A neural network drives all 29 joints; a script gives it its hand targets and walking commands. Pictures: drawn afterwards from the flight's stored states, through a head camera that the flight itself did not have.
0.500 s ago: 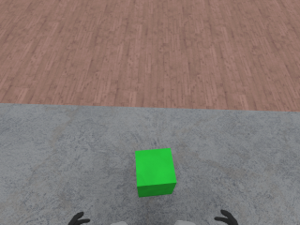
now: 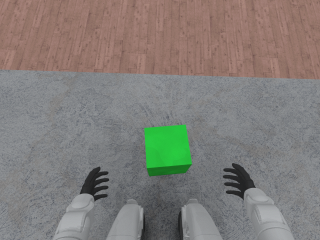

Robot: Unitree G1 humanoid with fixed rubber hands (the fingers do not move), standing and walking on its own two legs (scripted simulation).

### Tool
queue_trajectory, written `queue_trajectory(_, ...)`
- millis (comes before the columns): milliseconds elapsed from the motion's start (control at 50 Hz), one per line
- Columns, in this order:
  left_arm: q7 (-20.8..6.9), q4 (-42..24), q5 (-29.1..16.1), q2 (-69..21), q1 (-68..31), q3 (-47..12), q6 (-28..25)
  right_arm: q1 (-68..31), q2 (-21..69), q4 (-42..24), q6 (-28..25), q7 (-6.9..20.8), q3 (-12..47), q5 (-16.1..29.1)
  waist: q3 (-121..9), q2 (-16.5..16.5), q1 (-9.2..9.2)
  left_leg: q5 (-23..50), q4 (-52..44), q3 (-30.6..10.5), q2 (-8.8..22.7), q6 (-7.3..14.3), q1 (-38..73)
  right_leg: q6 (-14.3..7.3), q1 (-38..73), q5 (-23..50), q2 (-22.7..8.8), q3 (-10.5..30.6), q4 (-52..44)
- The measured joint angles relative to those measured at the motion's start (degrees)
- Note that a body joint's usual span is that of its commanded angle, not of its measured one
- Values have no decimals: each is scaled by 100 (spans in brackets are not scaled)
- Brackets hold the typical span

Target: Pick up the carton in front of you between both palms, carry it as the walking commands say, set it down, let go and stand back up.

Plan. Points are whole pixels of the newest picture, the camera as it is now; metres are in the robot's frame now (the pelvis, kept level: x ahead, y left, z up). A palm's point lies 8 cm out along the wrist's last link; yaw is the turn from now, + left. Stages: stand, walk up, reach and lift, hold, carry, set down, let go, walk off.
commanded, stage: reach and lift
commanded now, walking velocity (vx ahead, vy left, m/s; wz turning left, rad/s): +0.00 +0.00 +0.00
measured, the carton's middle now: (166, 152) +0.46 -0.02 -0.58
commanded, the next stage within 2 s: none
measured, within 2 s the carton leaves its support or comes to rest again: neither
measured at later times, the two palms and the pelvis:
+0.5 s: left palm (109, 133) +0.41 +0.17 -0.14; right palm (229, 123) +0.44 -0.22 -0.13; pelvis -0.05 -0.01 -0.05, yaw +0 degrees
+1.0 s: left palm (119, 133) +0.45 +0.17 -0.27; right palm (215, 126) +0.48 -0.21 -0.27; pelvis -0.03 -0.01 -0.12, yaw +1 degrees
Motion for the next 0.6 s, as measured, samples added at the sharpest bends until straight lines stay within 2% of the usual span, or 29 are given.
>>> queue_trajectory(120,164,296,-193,76,-1455,194,463,-1570,-227,480,423,-16,-111,148,272,-2,44,38,393,-12,-7,-25,-457,-20,-477,29,20,24,423)
queue_trajectory(200,279,675,-145,9,-2381,452,504,-2539,-240,950,449,-42,-295,60,450,3,51,129,507,-30,-13,-48,-771,-37,-801,111,30,26,554)
queue_trajectory(440,651,1767,-109,102,-4744,1097,-299,-5097,-590,2316,-304,-235,-677,59,612,-25,104,343,785,-38,2,-112,-2173,-60,-2252,342,111,90,868)
queue_trajectory(600,642,2082,-129,305,-5775,1343,-879,-6299,-928,2851,-889,-209,-826,45,515,-3,128,441,699,-78,-21,-138,-2970,-70,-3054,436,133,101,792)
